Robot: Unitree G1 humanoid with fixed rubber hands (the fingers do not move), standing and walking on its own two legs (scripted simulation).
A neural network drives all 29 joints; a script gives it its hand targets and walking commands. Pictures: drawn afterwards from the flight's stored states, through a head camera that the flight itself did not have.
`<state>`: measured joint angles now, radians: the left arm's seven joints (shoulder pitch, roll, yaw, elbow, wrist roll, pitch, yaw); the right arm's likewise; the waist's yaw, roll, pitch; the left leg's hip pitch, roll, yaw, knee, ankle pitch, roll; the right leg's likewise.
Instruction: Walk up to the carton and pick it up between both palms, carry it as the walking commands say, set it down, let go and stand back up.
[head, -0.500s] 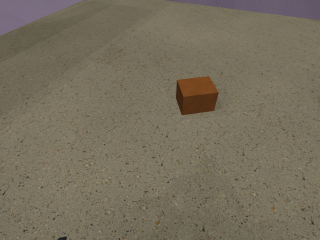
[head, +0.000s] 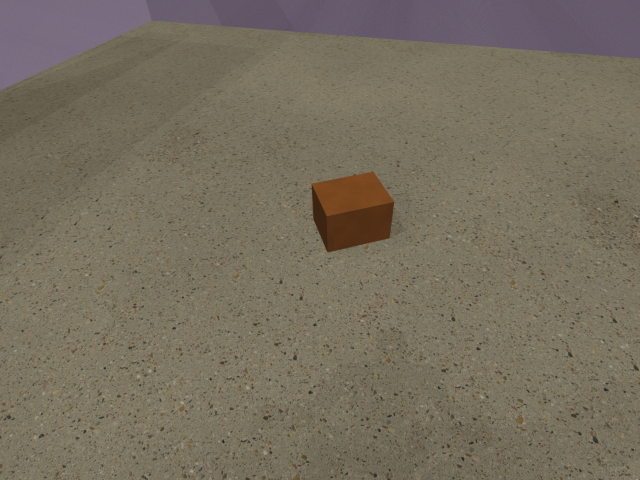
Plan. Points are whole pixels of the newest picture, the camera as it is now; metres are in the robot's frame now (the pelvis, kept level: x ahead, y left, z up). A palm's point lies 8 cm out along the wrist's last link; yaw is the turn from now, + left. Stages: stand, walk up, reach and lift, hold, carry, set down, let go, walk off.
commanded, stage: walk up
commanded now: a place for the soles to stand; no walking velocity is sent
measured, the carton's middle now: (350, 211) +1.38 -0.11 -0.67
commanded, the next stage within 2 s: none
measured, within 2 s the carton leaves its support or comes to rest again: neither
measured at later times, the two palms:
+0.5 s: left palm (134, 470) +0.19 +0.27 -0.11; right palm (620, 404) +0.26 -0.40 -0.08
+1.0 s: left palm (230, 252) +0.57 +0.20 -0.08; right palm (581, 370) +0.33 -0.40 -0.13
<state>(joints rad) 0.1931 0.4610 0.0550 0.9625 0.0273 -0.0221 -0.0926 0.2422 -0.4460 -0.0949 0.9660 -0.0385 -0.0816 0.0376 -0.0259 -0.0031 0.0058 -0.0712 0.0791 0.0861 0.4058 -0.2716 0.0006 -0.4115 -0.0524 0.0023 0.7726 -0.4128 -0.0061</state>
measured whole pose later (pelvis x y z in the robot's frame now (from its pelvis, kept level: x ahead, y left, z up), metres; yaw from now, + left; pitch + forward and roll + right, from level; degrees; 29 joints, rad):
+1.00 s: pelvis +0.38 -0.08 -0.03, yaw -8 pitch -3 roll +0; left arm 0.16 0.43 0.05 0.77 0.01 -0.09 -0.07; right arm 0.41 -0.44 -0.07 0.82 0.00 -0.08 0.05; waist -0.07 0.04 0.10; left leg -0.16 0.07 0.07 0.86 -0.47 0.02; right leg -0.44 -0.01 -0.08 0.66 -0.16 -0.06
